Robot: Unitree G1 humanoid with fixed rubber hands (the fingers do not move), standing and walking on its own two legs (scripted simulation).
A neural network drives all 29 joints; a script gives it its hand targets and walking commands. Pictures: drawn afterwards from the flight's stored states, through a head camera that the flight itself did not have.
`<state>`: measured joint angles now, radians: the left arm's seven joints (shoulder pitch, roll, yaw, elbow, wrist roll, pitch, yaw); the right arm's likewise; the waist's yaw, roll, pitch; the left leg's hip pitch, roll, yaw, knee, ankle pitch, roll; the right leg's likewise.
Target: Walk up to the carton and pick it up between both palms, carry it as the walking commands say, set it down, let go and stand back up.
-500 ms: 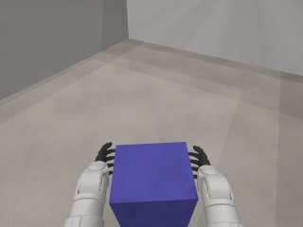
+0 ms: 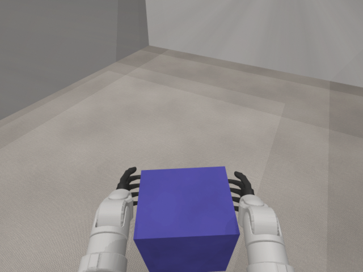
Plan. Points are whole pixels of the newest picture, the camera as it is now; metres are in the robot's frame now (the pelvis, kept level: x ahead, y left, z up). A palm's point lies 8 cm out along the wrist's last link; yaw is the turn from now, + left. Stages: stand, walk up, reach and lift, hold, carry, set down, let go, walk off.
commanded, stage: hold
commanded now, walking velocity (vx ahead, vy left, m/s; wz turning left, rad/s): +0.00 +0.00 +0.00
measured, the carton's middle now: (185, 223) +0.26 +0.00 -0.03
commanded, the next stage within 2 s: carry in 0.36 s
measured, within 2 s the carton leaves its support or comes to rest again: neither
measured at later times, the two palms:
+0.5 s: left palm (125, 192) +0.29 +0.14 +0.05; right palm (246, 193) +0.30 -0.14 +0.05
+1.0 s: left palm (115, 210) +0.23 +0.15 +0.07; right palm (243, 192) +0.29 -0.13 +0.06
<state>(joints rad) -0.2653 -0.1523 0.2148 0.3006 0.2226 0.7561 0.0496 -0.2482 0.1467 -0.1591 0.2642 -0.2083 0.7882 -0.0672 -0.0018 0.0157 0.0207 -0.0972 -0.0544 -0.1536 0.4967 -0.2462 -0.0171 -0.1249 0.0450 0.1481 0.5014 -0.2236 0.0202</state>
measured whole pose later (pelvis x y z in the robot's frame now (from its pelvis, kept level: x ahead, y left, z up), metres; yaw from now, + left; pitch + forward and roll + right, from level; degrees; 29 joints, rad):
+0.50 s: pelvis +0.00 -0.01 -0.01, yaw +1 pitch -2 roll +0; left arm -0.30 -0.13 0.19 0.21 0.18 0.84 0.08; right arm -0.30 0.12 -0.13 0.21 -0.15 0.85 -0.09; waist 0.00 0.01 -0.06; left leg -0.30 -0.02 -0.12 0.63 -0.30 -0.04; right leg -0.32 0.06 0.10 0.63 -0.27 0.01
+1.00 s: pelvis -0.01 -0.05 -0.02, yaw +15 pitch +3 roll -2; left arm -0.26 -0.15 0.11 -0.16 0.10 1.23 0.15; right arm -0.21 0.11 -0.13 -0.23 -0.05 1.24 -0.15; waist -0.01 0.05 -0.12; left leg -0.54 0.07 0.04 0.91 -0.51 -0.02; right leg -0.41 -0.03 -0.23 0.67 -0.31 -0.06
